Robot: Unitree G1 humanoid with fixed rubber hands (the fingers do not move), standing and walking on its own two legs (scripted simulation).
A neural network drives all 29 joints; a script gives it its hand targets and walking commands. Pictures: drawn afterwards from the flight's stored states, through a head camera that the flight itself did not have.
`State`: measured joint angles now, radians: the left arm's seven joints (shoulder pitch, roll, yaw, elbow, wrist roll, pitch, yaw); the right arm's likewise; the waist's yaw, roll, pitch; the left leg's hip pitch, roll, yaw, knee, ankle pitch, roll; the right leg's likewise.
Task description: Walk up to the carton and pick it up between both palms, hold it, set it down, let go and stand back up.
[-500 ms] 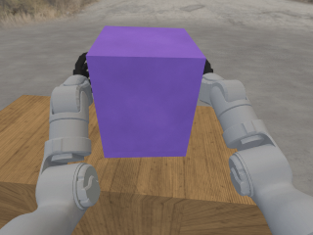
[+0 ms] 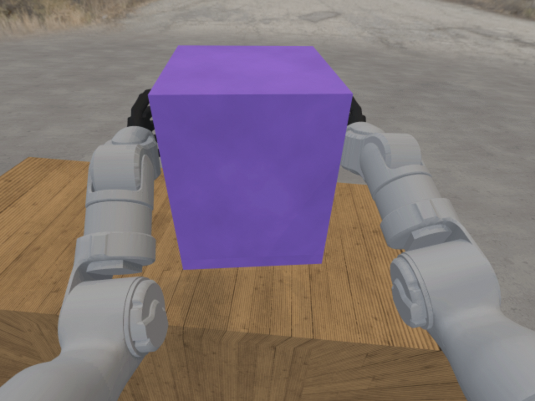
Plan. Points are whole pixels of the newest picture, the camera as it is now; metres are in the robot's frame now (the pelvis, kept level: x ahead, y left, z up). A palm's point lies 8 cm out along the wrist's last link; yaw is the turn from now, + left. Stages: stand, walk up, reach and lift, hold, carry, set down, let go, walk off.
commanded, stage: hold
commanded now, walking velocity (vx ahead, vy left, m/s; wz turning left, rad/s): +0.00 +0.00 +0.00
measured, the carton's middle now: (249, 154) +0.39 -0.01 +0.26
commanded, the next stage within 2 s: none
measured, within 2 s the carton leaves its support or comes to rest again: neither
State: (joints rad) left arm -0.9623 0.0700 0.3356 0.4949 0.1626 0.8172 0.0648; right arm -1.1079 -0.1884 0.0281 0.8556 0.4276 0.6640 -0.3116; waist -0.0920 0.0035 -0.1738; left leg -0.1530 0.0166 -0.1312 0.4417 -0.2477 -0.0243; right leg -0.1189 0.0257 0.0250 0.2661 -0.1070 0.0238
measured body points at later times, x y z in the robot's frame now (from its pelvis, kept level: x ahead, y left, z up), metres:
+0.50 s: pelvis +0.00 -0.01 +0.00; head -0.08 +0.00 +0.44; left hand +0.39 +0.14 +0.28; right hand +0.39 -0.16 +0.28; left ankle +0.00 +0.13 -0.75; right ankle +0.03 -0.14 -0.75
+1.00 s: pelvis +0.00 +0.00 +0.00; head -0.08 +0.02 +0.44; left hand +0.40 +0.14 +0.28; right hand +0.39 -0.15 +0.28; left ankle +0.00 +0.13 -0.75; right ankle +0.03 -0.14 -0.75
